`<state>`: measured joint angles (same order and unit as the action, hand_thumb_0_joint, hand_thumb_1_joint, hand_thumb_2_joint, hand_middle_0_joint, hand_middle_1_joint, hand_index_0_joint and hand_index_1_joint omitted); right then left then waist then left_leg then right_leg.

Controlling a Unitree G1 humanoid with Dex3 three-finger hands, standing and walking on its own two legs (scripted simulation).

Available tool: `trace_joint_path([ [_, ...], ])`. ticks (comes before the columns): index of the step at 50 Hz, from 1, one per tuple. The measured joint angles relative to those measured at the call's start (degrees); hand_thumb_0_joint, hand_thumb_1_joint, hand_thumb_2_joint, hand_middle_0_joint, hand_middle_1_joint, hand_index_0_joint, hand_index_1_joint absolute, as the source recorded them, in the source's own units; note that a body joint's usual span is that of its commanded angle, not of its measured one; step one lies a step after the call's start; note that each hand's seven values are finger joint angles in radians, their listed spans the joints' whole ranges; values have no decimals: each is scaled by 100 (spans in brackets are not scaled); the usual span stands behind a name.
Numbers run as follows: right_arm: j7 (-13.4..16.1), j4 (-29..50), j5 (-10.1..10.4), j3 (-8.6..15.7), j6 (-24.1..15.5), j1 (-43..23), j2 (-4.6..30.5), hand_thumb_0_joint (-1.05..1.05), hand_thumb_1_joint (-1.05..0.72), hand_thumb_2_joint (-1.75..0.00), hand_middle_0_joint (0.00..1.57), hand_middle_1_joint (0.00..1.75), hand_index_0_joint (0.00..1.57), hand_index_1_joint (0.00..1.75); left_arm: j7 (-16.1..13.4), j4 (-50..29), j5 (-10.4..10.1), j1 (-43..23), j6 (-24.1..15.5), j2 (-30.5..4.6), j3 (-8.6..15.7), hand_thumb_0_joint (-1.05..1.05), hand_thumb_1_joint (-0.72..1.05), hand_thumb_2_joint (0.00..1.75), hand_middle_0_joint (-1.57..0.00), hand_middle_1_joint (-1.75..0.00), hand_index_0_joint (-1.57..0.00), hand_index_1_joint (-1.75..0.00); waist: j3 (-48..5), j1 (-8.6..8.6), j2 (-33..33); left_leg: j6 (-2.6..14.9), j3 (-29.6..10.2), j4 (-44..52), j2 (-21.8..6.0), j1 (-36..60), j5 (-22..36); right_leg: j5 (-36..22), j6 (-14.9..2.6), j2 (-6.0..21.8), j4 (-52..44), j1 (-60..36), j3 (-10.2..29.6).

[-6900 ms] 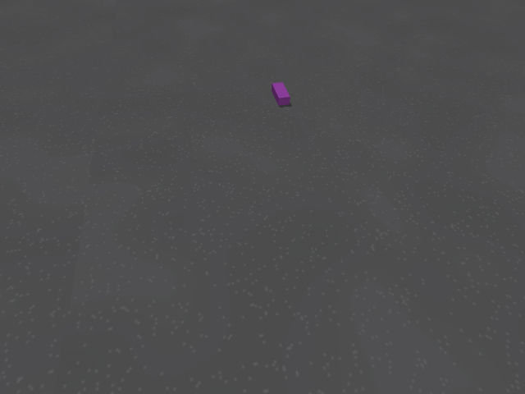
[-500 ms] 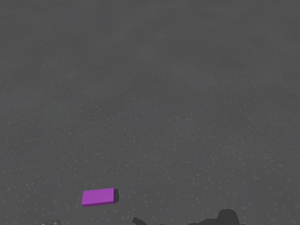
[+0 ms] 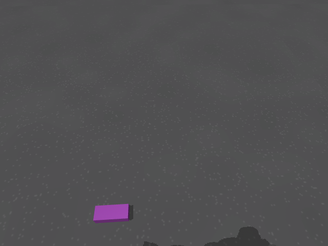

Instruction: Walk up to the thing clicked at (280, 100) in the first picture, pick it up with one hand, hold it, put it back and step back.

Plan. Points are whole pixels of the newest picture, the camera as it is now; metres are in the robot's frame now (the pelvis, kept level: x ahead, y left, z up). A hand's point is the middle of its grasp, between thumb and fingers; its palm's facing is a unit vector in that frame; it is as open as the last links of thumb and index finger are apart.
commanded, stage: walk up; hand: left
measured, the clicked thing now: (112, 213) +0.40 +0.30 -0.75
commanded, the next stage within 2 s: none
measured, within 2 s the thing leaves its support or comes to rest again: neither
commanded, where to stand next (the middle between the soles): +0.01 -0.02 m, yaw +1 degrees
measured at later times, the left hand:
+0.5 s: hand out of the picture +0.08 +0.26 -0.15, palm faces +0.00 -0.94 -0.33, open 7.4 cm
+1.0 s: hand out of the picture +0.00 +0.26 -0.17, palm faces +0.05 -0.90 -0.44, open 7.4 cm
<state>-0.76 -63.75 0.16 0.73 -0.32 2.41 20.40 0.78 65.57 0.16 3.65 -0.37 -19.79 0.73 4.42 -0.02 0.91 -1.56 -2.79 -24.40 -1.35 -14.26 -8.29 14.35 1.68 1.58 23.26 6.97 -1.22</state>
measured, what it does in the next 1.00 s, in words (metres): shifts its weight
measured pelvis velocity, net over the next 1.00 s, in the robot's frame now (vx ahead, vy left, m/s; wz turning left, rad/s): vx -0.06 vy -0.03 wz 0.05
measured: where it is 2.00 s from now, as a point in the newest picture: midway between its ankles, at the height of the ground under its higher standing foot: outside the picture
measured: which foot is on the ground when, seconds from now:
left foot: down 0.00-0.98, up 1.00-1.00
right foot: down 0.00-1.00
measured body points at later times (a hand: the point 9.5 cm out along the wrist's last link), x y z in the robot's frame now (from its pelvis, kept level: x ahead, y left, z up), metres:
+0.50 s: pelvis +0.00 +0.00 +0.00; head +0.02 +0.01 +0.45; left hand +0.08 +0.31 -0.13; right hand +0.09 -0.29 -0.13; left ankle +0.05 +0.13 -0.74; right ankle -0.02 -0.14 -0.74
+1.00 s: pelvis -0.06 -0.03 -0.03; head -0.01 -0.05 +0.41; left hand +0.00 +0.30 -0.14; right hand +0.09 -0.34 -0.16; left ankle +0.05 +0.13 -0.73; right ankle -0.05 -0.13 -0.74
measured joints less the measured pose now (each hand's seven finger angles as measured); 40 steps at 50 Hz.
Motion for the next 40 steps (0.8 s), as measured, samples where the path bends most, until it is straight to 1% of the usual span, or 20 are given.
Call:
trace_joint_path([
  [8,-10,2,-7,-11,34,-108,-41,1,-90,-89,20,30,21,30,-1,-7,10,-1,-9,-4,2,1,90,90,-20,-30,-20,-30,-14,36,-27,11,-11,88,30,68,35,-29,17,30,-89,-77,-18],
  [21,-21,-71,-21,-10,72,62,-82,1,-90,-89,20,30,21,30,1,-26,39,68,3,-29,19,1,90,90,-20,-30,-20,-30,-33,-14,-41,37,-39,208,77,121,101,-90,43,74,-226,-156,-56],
  [31,-25,-119,-21,-6,86,190,-81,1,-90,-89,20,30,21,30,-1,-33,47,134,-13,-15,37,1,90,90,-20,-30,-20,-30,-44,-62,-7,23,-122,246,90,115,127,-101,30,74,-293,-197,-141],
  [33,-42,-58,-16,29,135,156,-52,1,-90,-89,20,30,21,30,-20,-104,11,112,19,-17,67,1,90,90,-20,-30,-20,-30,15,-64,9,22,-135,122,91,0,101,-52,24,73,-140,-75,-150],
  [36,-33,108,20,104,209,38,33,1,-90,-89,20,30,21,30,-75,-293,-35,-5,76,-53,119,1,90,90,-20,-30,-20,-30,273,-65,41,27,-167,-129,101,-211,70,42,10,75,201,164,-169],
  [40,-29,365,10,204,338,-63,135,1,-90,-89,20,30,21,30,-110,-543,-43,-120,180,-157,174,1,90,90,-20,-30,-20,-30,495,-42,39,27,-186,-458,121,-518,43,188,-31,91,740,558,-169],
])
